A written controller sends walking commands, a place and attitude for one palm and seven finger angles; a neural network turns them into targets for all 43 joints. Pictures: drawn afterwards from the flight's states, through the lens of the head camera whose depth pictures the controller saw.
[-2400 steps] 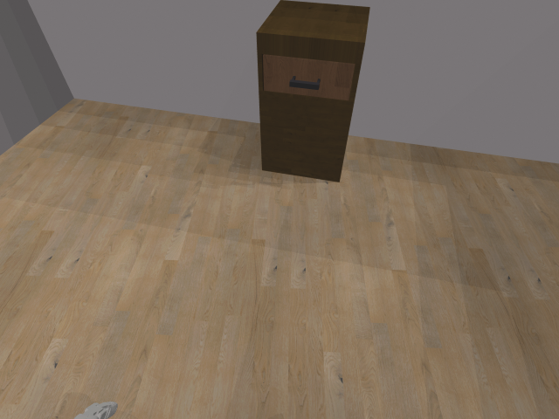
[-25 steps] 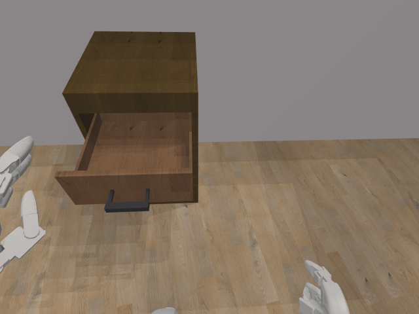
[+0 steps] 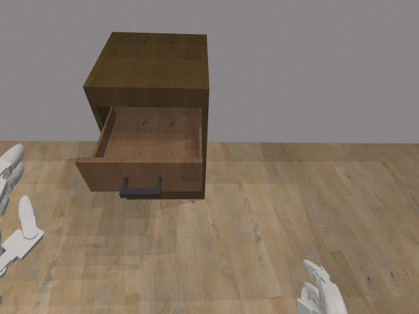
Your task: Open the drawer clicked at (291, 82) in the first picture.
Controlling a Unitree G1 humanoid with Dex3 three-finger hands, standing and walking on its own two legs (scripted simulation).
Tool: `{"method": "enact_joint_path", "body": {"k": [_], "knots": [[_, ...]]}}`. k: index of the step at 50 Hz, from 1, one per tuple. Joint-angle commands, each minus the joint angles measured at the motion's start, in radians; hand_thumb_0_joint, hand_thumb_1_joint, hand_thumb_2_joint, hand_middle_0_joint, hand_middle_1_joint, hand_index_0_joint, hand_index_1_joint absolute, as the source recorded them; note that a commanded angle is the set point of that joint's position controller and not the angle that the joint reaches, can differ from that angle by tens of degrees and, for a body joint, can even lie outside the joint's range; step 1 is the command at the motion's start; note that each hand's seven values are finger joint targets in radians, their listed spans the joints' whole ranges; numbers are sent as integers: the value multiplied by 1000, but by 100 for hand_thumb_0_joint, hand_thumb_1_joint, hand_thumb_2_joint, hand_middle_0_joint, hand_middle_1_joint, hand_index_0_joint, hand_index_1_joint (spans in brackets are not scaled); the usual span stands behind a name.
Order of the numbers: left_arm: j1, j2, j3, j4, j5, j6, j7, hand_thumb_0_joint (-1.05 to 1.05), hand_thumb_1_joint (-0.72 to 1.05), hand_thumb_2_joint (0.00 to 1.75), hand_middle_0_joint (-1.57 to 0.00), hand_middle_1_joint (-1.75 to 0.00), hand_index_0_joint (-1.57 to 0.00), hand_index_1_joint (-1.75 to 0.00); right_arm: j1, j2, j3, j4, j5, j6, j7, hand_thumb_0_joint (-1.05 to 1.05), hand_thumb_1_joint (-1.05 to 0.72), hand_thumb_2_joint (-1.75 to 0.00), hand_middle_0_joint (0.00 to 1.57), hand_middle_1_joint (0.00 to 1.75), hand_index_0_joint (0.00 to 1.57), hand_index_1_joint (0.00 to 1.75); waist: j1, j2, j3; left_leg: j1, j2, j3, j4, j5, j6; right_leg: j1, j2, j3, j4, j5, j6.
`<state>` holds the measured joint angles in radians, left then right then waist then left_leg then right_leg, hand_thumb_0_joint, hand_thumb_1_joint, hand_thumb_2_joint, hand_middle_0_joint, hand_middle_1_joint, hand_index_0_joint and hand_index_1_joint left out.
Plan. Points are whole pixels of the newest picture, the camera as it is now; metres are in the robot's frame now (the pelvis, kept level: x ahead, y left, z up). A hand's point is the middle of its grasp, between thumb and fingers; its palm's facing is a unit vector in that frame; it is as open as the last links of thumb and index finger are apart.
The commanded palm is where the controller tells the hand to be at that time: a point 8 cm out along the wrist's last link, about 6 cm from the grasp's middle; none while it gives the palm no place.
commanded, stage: stop stepping back and stand still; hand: left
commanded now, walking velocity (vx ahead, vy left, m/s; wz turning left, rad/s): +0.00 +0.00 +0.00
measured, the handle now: (141, 186) +0.52 +0.23 -0.21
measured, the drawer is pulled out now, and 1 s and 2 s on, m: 0.27 0.27 0.27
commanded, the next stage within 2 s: let the arm hang, fingers relaxed in 0.14 s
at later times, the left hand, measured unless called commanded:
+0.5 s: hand out of the picture +0.11 +0.21 -0.15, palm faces -0.05 -0.97 -0.25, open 7.4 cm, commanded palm none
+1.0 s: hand out of the picture -0.02 +0.18 -0.17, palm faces +0.01 -0.97 -0.23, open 7.4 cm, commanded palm none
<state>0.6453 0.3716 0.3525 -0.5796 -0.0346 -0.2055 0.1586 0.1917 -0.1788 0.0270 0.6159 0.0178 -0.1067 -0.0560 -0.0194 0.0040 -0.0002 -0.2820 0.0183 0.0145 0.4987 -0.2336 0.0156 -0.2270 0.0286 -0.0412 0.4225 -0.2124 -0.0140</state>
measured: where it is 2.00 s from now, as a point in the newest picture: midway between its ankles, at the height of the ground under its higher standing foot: outside the picture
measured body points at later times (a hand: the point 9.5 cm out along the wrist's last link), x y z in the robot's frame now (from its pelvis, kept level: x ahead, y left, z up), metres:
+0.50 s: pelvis +0.00 +0.02 +0.00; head +0.03 +0.03 +0.44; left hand +0.11 +0.26 -0.13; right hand +0.11 -0.25 -0.12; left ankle +0.02 +0.11 -0.74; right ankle +0.01 -0.11 -0.74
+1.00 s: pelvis +0.01 +0.00 +0.00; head +0.04 -0.01 +0.45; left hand -0.02 +0.23 -0.15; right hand +0.00 -0.20 -0.16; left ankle +0.02 +0.11 -0.74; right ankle +0.01 -0.11 -0.74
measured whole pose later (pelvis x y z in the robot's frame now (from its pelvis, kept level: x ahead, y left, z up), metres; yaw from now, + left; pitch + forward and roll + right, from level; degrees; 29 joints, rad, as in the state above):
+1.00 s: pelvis +0.01 +0.00 +0.00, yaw +1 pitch -1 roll +0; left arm 0.32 0.16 -0.02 1.12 0.01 0.01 0.04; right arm 0.31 -0.13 0.01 1.08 -0.01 0.01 -0.03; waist -0.01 0.03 0.09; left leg -0.18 -0.02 0.02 0.41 -0.21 0.02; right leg -0.16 -0.01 -0.04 0.41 -0.24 -0.01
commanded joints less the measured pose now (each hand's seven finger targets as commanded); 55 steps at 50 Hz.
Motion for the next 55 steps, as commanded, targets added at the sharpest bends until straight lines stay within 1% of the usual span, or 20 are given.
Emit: {"method": "enact_joint_path", "body": {"k": [1, 7, 11, 12, 13, 14, 15, 16, 18, 19, 20, 23, 29, 30, 32, 34, 35, 41, 44, 55], "knots": [[-55, 150, 87, -224, 5, -41, 17, 0, 90, 90, -20, -30, -20, -30, -103, -136, -50, -158, 0, -60, -12, 0, -90, -90, 20, 30, 20, 30, -9, 3, -13, -29, 80, -96, -145, -143, 32, 8, -93, 131, -118, -105, 11], [-39, 156, 94, -276, 9, -42, 25, 0, 90, 90, -20, -30, -20, -30, -92, -129, -43, -158, -6, -76, -11, 0, -90, -90, 20, 30, 20, 30, 1, 57, -53, -36, 86, -100, -168, -93, 32, 81, -82, 101, -74, -9, 12], [-6, 162, 108, -276, 3, -47, 25, 0, 90, 90, -20, -30, -20, -30, -89, -128, -46, -156, -3, -77, -9, 0, -90, -90, 20, 30, 20, 30, 3, 77, -79, -24, 89, -101, -161, 15, 25, 122, -80, 78, -49, 89, 11], [-171, 25, -261, 639, 103, 105, -111, 0, 90, 90, -20, -30, -20, -30, -125, -329, -123, 111, -20, -114, 74, 0, -90, -90, 20, 30, 20, 30, -27, 99, 17, -125, 98, -135, -28, 211, 24, -40, -121, 23, 103, 202, 0], [-158, 22, -224, 691, 84, 177, -137, 0, 90, 90, -20, -30, -20, -30, -24, -265, -109, 112, -13, -39, 68, 0, -90, -90, 20, 30, 20, 30, -8, 87, -89, -25, 105, -117, -29, 310, 21, -19, -109, 60, 91, 182, 6], [-150, -5, -232, 687, 76, 197, -142, 0, 90, 90, -20, -30, -20, -30, -9, -242, -101, 88, -12, -18, 63, 0, -90, -90, 20, 30, 20, 30, -8, 105, -94, -4, 121, -123, -34, 326, 27, -33, -96, 40, 106, 117, 17], [-196, -11, -247, 718, 75, 194, -143, 0, 90, 90, -20, -30, -20, -30, -7, -240, -97, 87, -18, -7, 58, 0, -90, -90, 20, 30, 20, 30, 1, 41, -140, 11, 134, -160, -21, 384, 43, -33, -80, 35, 127, 94, 11], [-226, 8, -249, 761, 73, 192, -146, 0, 90, 90, -20, -30, -20, -30, -4, -242, -87, 76, -18, 8, 55, 0, -90, -90, 20, 30, 20, 30, 8, -32, -146, 3, 133, -189, -24, 395, 59, -1, -77, 39, 113, 81, 12], [-272, 31, -257, 883, 75, 195, -145, 0, 90, 90, -20, -30, -20, -30, -12, -252, -75, 83, -24, 26, 49, 0, -90, -90, 20, 30, 20, 30, 21, -163, -147, -6, 111, -187, -18, 389, 52, 71, -95, 73, 75, 168, -3], [-303, 37, -264, 950, 75, 198, -145, 0, 90, 90, -20, -30, -20, -30, -10, -250, -74, 93, -25, 37, 46, 0, -90, -90, 20, 30, 20, 30, 19, -199, -142, 3, 92, -172, -14, 361, 45, 84, -114, 94, 61, 209, -17], [-335, 40, -274, 1019, 71, 201, -144, 0, 90, 90, -20, -30, -20, -30, -14, -256, -75, 104, -29, 45, 47, 0, -90, -90, 20, 30, 20, 30, 17, -152, -117, 22, 79, -166, -33, 347, 39, 63, -124, 104, 67, 210, -33], [-365, 34, -302, 1188, 62, 219, -138, 0, 90, 90, -20, -30, -20, -30, -23, -224, -54, 153, -34, 71, 44, 0, -90, -90, 20, 30, 20, 30, 27, 27, -53, 19, 73, -151, -110, 270, 32, 86, -111, 106, 25, 122, -18], [-326, -8, -338, 1442, 51, 217, -136, 0, 90, 90, -20, -30, -20, -30, 39, -153, -33, 262, -26, 95, 40, 0, -90, -90, 20, 30, 20, 30, 21, 137, -4, 61, 61, -123, -177, 40, 21, 86, -112, 103, -67, 9, -10], [-311, -18, -336, 1470, 52, 213, -134, 0, 90, 90, -20, -30, -20, -30, 51, -146, -34, 276, -26, 97, 37, 0, -90, -90, 20, 30, 20, 30, 23, 115, 6, 78, 63, -125, -172, 59, 25, 75, -114, 102, -80, 27, -13], [-303, -35, -343, 1525, 48, 211, -133, 0, 90, 90, -20, -30, -20, -30, 84, -132, -33, 310, -25, 99, 33, 0, -90, -90, 20, 30, 20, 30, 17, 129, 9, 91, 63, -121, -172, 61, 25, 77, -116, 101, -90, 34, -15], [-287, -50, -348, 1567, 46, 208, -131, 0, 90, 90, -20, -30, -20, -30, 113, -122, -34, 338, -22, 100, 30, 0, -90, -90, 20, 30, 20, 30, 14, 88, 8, 108, 67, -119, -171, 65, 26, 75, -118, 98, -98, 36, -16], [-284, -55, -350, 1582, 46, 206, -130, 0, 90, 90, -20, -30, -20, -30, 131, -122, -34, 344, -20, 101, 27, 0, -90, -90, 20, 30, 20, 30, 10, 26, 16, 118, 74, -122, -163, 87, 30, 68, -117, 90, -101, 48, -16], [-261, -96, -360, 1656, 43, 209, -121, 0, 90, 90, -20, -30, -20, -30, 183, -88, -34, 406, -22, 106, 19, 0, -90, -90, 20, 30, 20, 30, 7, -4, 103, 88, 77, -118, -180, 44, 36, 32, -116, 85, -105, 3, -20], [-252, -107, -360, 1673, 42, 208, -117, 0, 90, 90, -20, -30, -20, -30, 203, -75, -34, 429, -23, 105, 18, 0, -90, -90, 20, 30, 20, 30, 8, -40, 89, 94, 74, -115, -179, 42, 37, 39, -114, 91, -99, 4, -21], [-256, -133, -349, 1681, 42, 200, -109, 0, 90, 90, -20, -30, -20, -30, 226, -28, -31, 471, -25, 98, 15, 0, -90, -90, 20, 30, 20, 30, 16, -26, 98, 100, 70, -91, -162, 138, 35, 50, -114, 96, -87, 76, -25]]}}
